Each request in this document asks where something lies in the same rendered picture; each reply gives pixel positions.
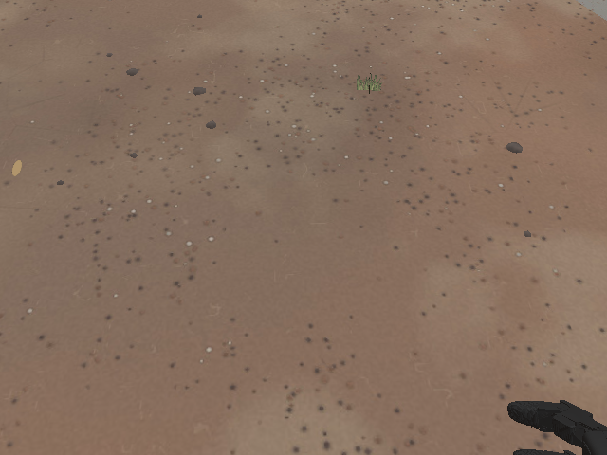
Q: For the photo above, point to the right robot hand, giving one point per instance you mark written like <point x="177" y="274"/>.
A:
<point x="574" y="425"/>

